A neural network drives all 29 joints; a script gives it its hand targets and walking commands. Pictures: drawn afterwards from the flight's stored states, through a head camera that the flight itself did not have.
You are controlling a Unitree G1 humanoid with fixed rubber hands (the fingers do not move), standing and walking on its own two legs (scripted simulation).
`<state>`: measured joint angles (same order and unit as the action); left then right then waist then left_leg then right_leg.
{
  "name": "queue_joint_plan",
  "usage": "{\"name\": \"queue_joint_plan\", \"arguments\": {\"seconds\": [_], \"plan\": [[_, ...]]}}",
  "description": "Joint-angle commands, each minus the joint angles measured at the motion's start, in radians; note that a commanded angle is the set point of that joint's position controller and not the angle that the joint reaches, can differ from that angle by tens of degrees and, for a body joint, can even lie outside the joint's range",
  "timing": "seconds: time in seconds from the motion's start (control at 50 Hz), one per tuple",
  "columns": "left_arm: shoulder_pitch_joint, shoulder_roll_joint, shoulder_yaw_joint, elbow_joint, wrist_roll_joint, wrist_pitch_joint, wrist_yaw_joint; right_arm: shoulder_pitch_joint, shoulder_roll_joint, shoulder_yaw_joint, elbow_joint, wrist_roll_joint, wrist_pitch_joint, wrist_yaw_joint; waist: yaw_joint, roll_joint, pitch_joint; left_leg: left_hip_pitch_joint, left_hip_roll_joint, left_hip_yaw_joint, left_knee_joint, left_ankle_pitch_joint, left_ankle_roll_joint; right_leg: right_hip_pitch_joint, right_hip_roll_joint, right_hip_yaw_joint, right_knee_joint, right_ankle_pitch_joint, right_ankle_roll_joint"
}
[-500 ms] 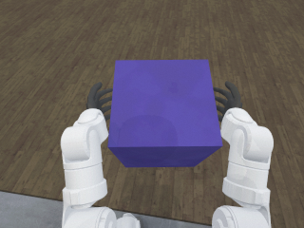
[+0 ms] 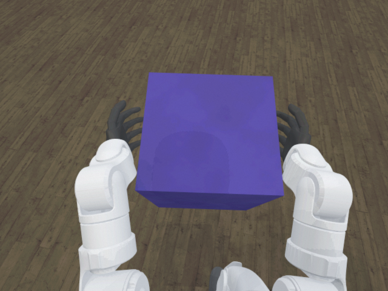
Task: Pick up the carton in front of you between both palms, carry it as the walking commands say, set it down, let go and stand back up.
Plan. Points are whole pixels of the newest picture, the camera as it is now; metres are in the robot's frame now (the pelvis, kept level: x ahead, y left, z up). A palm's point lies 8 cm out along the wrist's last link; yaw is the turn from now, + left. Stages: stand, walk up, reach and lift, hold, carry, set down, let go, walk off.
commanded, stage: carry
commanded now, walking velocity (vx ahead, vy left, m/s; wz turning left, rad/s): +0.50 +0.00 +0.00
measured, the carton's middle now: (205, 153) +0.37 +0.01 +0.06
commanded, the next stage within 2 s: none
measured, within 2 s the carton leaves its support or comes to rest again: neither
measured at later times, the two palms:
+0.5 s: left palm (138, 21) +0.65 +0.17 +0.19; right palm (274, 25) +0.64 -0.14 +0.19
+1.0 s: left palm (163, 0) +0.88 +0.14 +0.13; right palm (261, 3) +0.88 -0.16 +0.13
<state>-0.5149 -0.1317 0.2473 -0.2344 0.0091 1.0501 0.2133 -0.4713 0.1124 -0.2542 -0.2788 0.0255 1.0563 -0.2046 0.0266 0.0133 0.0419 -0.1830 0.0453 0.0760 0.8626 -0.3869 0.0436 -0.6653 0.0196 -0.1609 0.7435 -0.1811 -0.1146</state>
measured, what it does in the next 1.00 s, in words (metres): climbs: left foot, then right foot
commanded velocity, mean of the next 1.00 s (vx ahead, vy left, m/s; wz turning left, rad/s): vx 0.50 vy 0.00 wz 0.00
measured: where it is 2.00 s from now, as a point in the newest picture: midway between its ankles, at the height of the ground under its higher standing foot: (202, 115)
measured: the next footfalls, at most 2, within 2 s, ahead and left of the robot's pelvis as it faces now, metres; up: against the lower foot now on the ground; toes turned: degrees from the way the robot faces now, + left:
left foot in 0.44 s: +0.42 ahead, +0.11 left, +0.00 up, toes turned +4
right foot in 0.88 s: +0.68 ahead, -0.10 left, +0.00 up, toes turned -9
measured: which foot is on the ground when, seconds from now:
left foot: up 0.00-0.42, down 0.44-0.90, up 0.92-1.00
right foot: down 0.00-0.44, up 0.46-0.86, down 0.88-1.00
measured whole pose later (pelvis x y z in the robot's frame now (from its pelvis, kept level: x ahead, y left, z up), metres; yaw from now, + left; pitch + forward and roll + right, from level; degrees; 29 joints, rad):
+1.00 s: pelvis +0.61 -0.01 +0.06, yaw +1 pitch +5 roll +0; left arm -0.16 -0.13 0.12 -0.29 0.02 1.06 0.14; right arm -0.14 0.13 -0.13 -0.32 -0.02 1.07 -0.15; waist 0.01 0.01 -0.06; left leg -0.39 0.02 0.06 1.09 -0.42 0.00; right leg -0.36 -0.01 -0.19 0.43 -0.17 -0.07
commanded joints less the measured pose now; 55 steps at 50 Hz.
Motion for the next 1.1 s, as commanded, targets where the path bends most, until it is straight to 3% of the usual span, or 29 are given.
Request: {"name": "queue_joint_plan", "arguments": {"seconds": [0.0,0.02,0.04,0.08,0.12,0.18,0.22,0.26,0.34,0.36,0.4,0.42,0.44,0.46,0.48,0.52,0.54,0.58,0.64,0.78,0.82,0.84,0.86,0.88,0.9,0.92,0.96,1.0,1.08], "plan": [[-0.442,-0.601,-0.597,-0.05,-0.189,0.022,-0.011,-0.49,0.593,0.563,-0.017,0.116,0.014,-0.006,0.066,-0.254,-0.696,-0.41,-0.124,-0.158,0.706,-0.074,0.015,0.977,-0.322,0.663,-0.229,0.77,-0.237],[-0.488,-0.621,-0.627,-0.089,-0.218,0.018,-0.016,-0.465,0.607,0.536,-0.028,0.105,0.008,-0.008,0.075,-0.178,-0.69,-0.528,-0.101,-0.161,0.769,-0.062,0.023,0.955,-0.329,0.677,-0.25,0.463,-0.237],[-0.557,-0.676,-0.656,-0.117,-0.247,0.013,-0.024,-0.517,0.623,0.514,-0.042,0.097,0.003,-0.007,0.062,-0.087,-0.623,-0.589,-0.067,-0.151,0.733,-0.049,0.022,0.9,-0.306,0.649,-0.27,0.312,-0.196],[-0.649,-0.727,-0.691,-0.16,-0.29,0.002,-0.044,-0.573,0.635,0.502,-0.043,0.074,-0.01,-0.004,0.048,-0.036,-0.554,-0.572,-0.046,-0.134,0.589,-0.016,0.034,0.816,-0.264,0.543,-0.291,0.269,-0.141],[-0.673,-0.726,-0.712,-0.17,-0.321,-0.006,-0.056,-0.564,0.635,0.506,-0.033,0.061,-0.017,-0.005,0.049,-0.025,-0.54,-0.546,-0.035,-0.111,0.444,-0.018,0.03,0.783,-0.265,0.495,-0.33,0.211,-0.125],[-0.628,-0.665,-0.689,-0.142,-0.309,0.004,-0.049,-0.54,0.593,0.509,-0.009,0.054,-0.006,-0.017,0.05,-0.082,-0.511,-0.547,-0.024,-0.065,0.21,-0.019,0.015,0.777,-0.277,0.412,-0.349,0.344,-0.141],[-0.566,-0.623,-0.646,-0.089,-0.28,0.025,-0.037,-0.52,0.569,0.513,0.012,0.054,0.016,-0.025,0.05,-0.118,-0.493,-0.543,-0.014,-0.042,0.07,0.067,0.004,0.774,-0.272,0.358,-0.361,0.377,-0.139],[-0.525,-0.596,-0.599,-0.035,-0.243,0.049,-0.029,-0.526,0.56,0.514,0.034,0.058,0.04,-0.027,0.048,-0.157,-0.455,-0.499,-0.019,-0.004,-0.051,0.159,-0.005,0.74,-0.243,0.285,-0.369,0.383,-0.111],[-0.525,-0.578,-0.528,0.043,-0.171,0.08,-0.019,-0.585,0.582,0.505,0.089,0.073,0.076,-0.016,0.042,-0.174,-0.366,-0.381,-0.053,0.064,-0.253,0.248,-0.008,0.685,-0.203,0.19,-0.357,0.43,-0.05],[-0.535,-0.579,-0.514,0.06,-0.155,0.084,-0.015,-0.605,0.592,0.504,0.103,0.079,0.081,-0.013,0.034,-0.178,-0.355,-0.341,-0.06,0.075,-0.298,0.26,-0.001,0.678,-0.204,0.176,-0.336,0.464,-0.035],[-0.547,-0.587,-0.493,0.096,-0.127,0.09,-0.006,-0.616,0.61,0.496,0.149,0.087,0.086,-0.007,-0.021,-0.13,-0.404,-0.093,-0.106,0.138,-0.406,0.3,0.014,0.604,-0.163,0.088,-0.15,0.554,0.017],[-0.55,-0.589,-0.485,0.111,-0.111,0.092,-0.002,-0.6,0.616,0.485,0.179,0.088,0.086,-0.006,-0.065,-0.078,-0.474,0.114,-0.045,0.064,-0.386,0.277,0.036,0.489,-0.133,0.059,-0.001,0.433,0.051],[-0.559,-0.595,-0.475,0.124,-0.099,0.097,0.001,-0.587,0.606,0.469,0.196,0.081,0.084,-0.007,-0.094,0.1,-0.523,0.249,0.181,-0.302,-0.43,0.234,0.094,0.313,-0.067,0.027,0.261,0.139,0.094],[-0.573,-0.611,-0.465,0.138,-0.093,0.094,0.004,-0.632,0.613,0.468,0.209,0.082,0.077,-0.011,-0.091,0.306,-0.515,0.409,0.337,-0.67,-0.521,0.304,0.226,-0.006,0.073,0.09,0.454,-0.314,0.102],[-0.606,-0.639,-0.466,0.136,-0.094,0.089,0.006,-0.638,0.651,0.483,0.21,0.095,0.072,-0.009,-0.082,0.248,-0.516,0.404,0.347,-0.673,-0.508,0.279,0.26,-0.079,0.01,0.173,0.586,-0.348,0.072],[-0.631,-0.718,-0.463,0.156,-0.091,0.071,-0.004,-0.685,0.754,0.53,0.186,0.118,0.05,0.012,-0.092,0.045,-0.473,0.309,0.291,-0.501,-0.499,0.369,0.211,-0.102,-0.051,0.185,0.557,-0.256,0.06],[-0.63,-0.754,-0.469,0.162,-0.088,0.057,-0.012,-0.723,0.798,0.558,0.163,0.136,0.033,0.024,-0.085,0.024,-0.463,0.26,0.274,-0.436,-0.52,0.386,0.186,-0.076,-0.077,0.187,0.493,-0.206,0.067],[-0.615,-0.799,-0.49,0.16,-0.078,0.024,-0.023,-0.752,0.854,0.6,0.133,0.158,-0.004,0.04,-0.074,0.067,-0.476,0.241,0.244,-0.349,-0.553,0.394,0.153,-0.028,-0.079,0.16,0.388,-0.165,0.083],[-0.553,-0.811,-0.522,0.156,-0.065,-0.021,-0.027,-0.683,0.861,0.629,0.119,0.157,-0.046,0.048,-0.087,0.094,-0.479,0.301,0.222,-0.256,-0.57,0.478,0.16,-0.043,-0.072,0.118,0.219,-0.133,0.107],[-0.327,-0.806,-0.626,0.033,-0.099,-0.049,-0.05,-0.372,0.833,0.67,0.053,0.111,-0.067,0.06,-0.08,0.146,-0.414,0.362,0.146,-0.055,-0.503,0.81,0.085,0.1,-0.015,-0.011,-0.226,0.085,0.11],[-0.25,-0.793,-0.659,-0.031,-0.117,-0.041,-0.058,-0.266,0.83,0.689,0.009,0.106,-0.057,0.064,-0.055,0.144,-0.437,0.326,0.13,0.012,-0.387,0.959,0.041,0.294,0.02,-0.066,-0.353,0.161,0.095],[-0.203,-0.782,-0.671,-0.064,-0.119,-0.033,-0.06,-0.199,0.83,0.697,-0.013,0.109,-0.048,0.066,-0.036,0.116,-0.485,0.24,0.117,0.056,-0.278,0.936,0.009,0.495,0.02,-0.079,-0.388,0.192,0.079],[-0.123,-0.794,-0.675,-0.068,-0.126,-0.021,-0.064,-0.175,0.807,0.703,-0.048,0.11,-0.036,0.066,-0.007,0.076,-0.533,0.074,0.107,0.068,-0.141,0.73,-0.022,0.707,-0.072,0.031,-0.368,0.138,0.056],[-0.077,-0.78,-0.671,-0.088,-0.125,-0.011,-0.065,-0.142,0.8,0.716,-0.092,0.118,-0.016,0.066,0.003,-0.136,-0.628,-0.179,0.03,0.066,0.106,0.392,-0.058,0.943,-0.339,0.426,-0.336,0.19,-0.049],[-0.031,-0.785,-0.668,-0.087,-0.125,-0.005,-0.065,-0.116,0.788,0.722,-0.131,0.116,-0.003,0.069,0.003,-0.311,-0.601,-0.45,-0.097,0.02,0.299,-0.087,-0.071,1.066,-0.431,0.674,-0.426,0.287,-0.157],[0.008,-0.804,-0.675,-0.129,-0.134,0.001,-0.073,-0.104,0.813,0.738,-0.155,0.127,0.002,0.071,0.004,-0.24,-0.567,-0.541,-0.045,-0.051,0.416,-0.123,-0.046,1.049,-0.438,0.613,-0.413,0.33,-0.17],[0.026,-0.859,-0.711,-0.218,-0.16,0.003,-0.092,-0.067,0.866,0.751,-0.205,0.14,0.0,0.082,-0.003,-0.054,-0.484,-0.545,0.031,-0.075,0.304,-0.025,-0.036,0.915,-0.389,0.455,-0.438,0.396,-0.097],[0.033,-0.882,-0.74,-0.293,-0.19,0.001,-0.108,-0.01,0.9,0.756,-0.236,0.145,-0.006,0.09,-0.009,-0.077,-0.456,-0.462,0.048,-0.06,0.119,0.04,-0.05,0.824,-0.34,0.34,-0.492,0.324,-0.039],[0.156,-0.826,-0.768,-0.39,-0.218,0.01,-0.129,0.147,0.872,0.761,-0.3,0.118,-0.006,0.082,-0.009,-0.14,-0.399,-0.42,0.022,0.023,-0.109,0.112,-0.07,0.772,-0.289,0.206,-0.529,0.303,-0.037]]}}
